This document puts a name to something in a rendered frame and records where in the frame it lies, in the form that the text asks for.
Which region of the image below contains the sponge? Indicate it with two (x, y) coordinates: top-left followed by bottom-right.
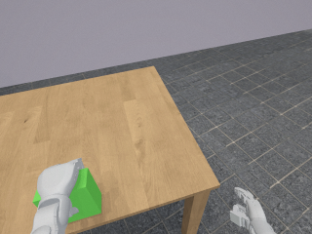
(32, 168), (101, 223)

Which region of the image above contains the left robot forearm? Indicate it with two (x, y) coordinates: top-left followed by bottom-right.
(30, 194), (70, 234)

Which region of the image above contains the robot right hand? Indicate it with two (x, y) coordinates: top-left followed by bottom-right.
(230, 187), (267, 230)

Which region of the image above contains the robot left hand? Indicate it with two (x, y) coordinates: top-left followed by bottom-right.
(37, 158), (85, 217)

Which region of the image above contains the right robot forearm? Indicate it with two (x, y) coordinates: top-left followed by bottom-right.
(249, 219), (276, 234)

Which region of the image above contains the table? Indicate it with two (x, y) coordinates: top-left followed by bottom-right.
(0, 65), (220, 234)

